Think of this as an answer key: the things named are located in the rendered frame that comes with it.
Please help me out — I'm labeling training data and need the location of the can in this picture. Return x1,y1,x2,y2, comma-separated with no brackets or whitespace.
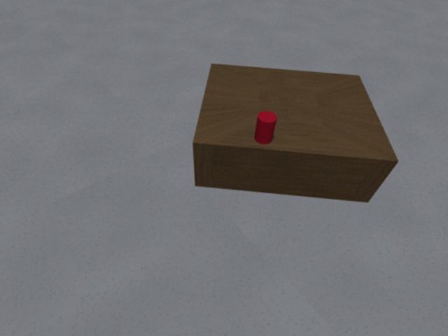
254,111,277,144

